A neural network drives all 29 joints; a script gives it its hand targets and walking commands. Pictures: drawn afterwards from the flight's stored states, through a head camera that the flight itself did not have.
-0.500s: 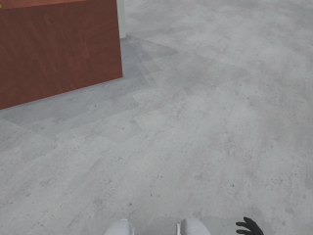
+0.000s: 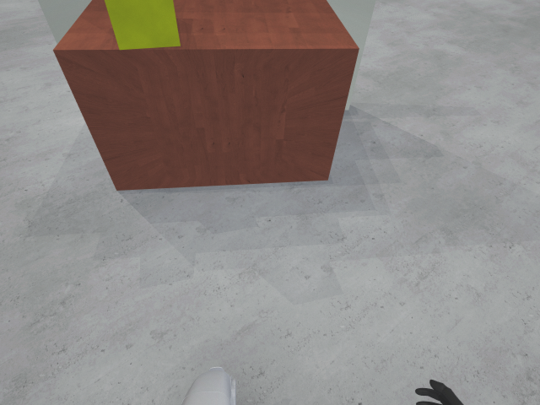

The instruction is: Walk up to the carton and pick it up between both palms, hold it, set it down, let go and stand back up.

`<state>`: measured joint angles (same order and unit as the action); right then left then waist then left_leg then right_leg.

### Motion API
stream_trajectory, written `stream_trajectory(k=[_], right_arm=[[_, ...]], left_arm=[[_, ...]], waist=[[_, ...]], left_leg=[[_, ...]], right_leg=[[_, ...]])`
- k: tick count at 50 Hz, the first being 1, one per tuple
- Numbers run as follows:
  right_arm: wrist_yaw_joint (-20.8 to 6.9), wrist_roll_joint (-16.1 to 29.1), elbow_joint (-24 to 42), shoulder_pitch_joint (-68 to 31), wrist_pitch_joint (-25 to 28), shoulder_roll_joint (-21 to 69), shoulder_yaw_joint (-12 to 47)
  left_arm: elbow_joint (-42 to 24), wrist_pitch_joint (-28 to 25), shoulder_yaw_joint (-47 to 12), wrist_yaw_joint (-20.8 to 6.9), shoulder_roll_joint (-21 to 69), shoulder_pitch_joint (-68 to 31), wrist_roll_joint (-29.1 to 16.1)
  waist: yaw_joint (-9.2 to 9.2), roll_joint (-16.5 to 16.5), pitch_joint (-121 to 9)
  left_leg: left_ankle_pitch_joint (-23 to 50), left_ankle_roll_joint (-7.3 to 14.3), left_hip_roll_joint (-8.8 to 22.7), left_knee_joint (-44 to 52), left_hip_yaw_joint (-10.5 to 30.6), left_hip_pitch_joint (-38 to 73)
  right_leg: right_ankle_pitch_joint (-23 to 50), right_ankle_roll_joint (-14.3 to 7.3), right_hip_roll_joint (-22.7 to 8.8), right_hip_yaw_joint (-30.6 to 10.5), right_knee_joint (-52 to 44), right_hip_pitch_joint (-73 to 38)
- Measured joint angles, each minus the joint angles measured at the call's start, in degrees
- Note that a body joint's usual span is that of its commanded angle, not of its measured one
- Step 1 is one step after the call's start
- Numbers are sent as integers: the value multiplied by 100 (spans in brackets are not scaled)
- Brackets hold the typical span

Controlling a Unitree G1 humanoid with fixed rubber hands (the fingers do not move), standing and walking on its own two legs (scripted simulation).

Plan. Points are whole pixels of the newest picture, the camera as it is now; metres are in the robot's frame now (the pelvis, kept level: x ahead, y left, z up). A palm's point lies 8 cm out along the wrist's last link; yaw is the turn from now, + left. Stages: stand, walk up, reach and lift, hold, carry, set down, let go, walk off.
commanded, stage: walk up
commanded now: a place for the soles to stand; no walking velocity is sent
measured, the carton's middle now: out of the picture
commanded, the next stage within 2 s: none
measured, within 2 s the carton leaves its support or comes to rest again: neither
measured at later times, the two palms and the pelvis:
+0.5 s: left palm (101, 338) +0.23 +0.30 -0.09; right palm (390, 327) +0.28 -0.21 -0.13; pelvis +0.19 +0.04 +0.00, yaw +10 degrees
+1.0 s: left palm (71, 261) +0.38 +0.41 -0.10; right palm (317, 216) +0.50 -0.08 -0.08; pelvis +0.38 +0.14 +0.02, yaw +15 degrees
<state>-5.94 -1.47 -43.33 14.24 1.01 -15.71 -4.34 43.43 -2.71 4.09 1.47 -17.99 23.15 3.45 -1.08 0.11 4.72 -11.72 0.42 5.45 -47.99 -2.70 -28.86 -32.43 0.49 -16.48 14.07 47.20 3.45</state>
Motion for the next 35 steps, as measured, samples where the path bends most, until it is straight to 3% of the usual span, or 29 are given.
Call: stream_trajectory(k=[1, 3, 6, 8, 11, 16, 18, 20, 23, 25, 28, 32, 35], right_arm=[[62, 13, 37, -6, 61, 9, -13], [202, 80, 29, -22, 53, 50, 17], [411, 39, -4, -3, -54, 171, 120], [503, -41, -19, 72, -53, 226, 187], [560, -118, -75, 216, -3, 249, 240], [494, -96, -219, 496, -29, 207, 255], [439, -47, -301, 642, -105, 164, 244], [389, -65, -367, 711, -233, 145, 247], [315, -141, -371, 623, -379, 64, 225], [267, -118, -304, 520, -395, 11, 178], [190, -23, -129, 355, -360, -14, 105], [104, 46, 82, 187, -188, 45, 27], [109, 38, 255, 216, 8, 62, -29]], left_arm=[[9, 90, 22, -43, -39, -18, -40], [-8, 265, 22, -155, -87, -127, -162], [-115, 245, -59, -249, -123, -349, -205], [-218, 166, -130, -281, -75, -448, -177], [-381, 135, -238, -315, 94, -562, -204], [-628, 3, -347, -372, 375, -578, -223], [-740, -104, -377, -348, 451, -484, -148], [-740, -120, -449, -226, 470, -417, -69], [-504, -92, -498, -36, 504, -346, -27], [-303, -114, -505, 16, 502, -294, -6], [-25, -149, -482, 25, 417, -224, -2], [178, -141, -396, -6, 173, -113, -5], [236, -46, -326, -39, -6, 40, -43]], waist=[[17, 116, 43], [87, 263, 102], [142, 503, 238], [205, 569, 258], [310, 502, 203], [456, 174, -6], [424, -94, -124], [326, -254, -205], [223, -459, -175], [172, -564, -116], [110, -598, -18], [-10, -397, 68], [-95, -117, 30]], left_leg=[[-200, 33, -127, -287, -58, -59], [-696, 125, -345, -593, -63, -100], [-834, 238, -576, -450, -183, 128], [-871, 280, -681, -276, -228, 315], [-964, 300, -759, -57, -242, 575], [-1347, 232, -764, -80, -119, 900], [-1808, 209, -686, -596, 138, 846], [-2000, 70, -780, -1623, 402, 556], [-1593, -132, -678, -2759, 377, 54], [-1422, -225, -522, -2837, 365, -218], [-1271, -254, -258, -2204, 425, -474], [-886, -88, 59, -587, 343, -392], [-308, 64, -15, 299, 127, 12]], right_leg=[[-58, -172, -12, -339, 637, 243], [-38, -296, 353, -1044, 1891, 868], [376, -323, 782, -1356, 2928, 1771], [341, -286, 926, -1269, 2966, 2250], [169, -236, 1035, -1155, 2257, 2698], [1144, -310, 1093, -1073, 320, 2610], [1531, -228, 1200, -901, 290, 2454], [1164, -158, 1204, -748, 521, 2316], [847, -113, 1149, -530, 422, 1860], [804, -30, 1088, -372, 208, 1507], [757, 82, 987, -147, -181, 985], [628, 227, 781, 100, -556, 410], [242, 191, 463, 127, -328, 207]])
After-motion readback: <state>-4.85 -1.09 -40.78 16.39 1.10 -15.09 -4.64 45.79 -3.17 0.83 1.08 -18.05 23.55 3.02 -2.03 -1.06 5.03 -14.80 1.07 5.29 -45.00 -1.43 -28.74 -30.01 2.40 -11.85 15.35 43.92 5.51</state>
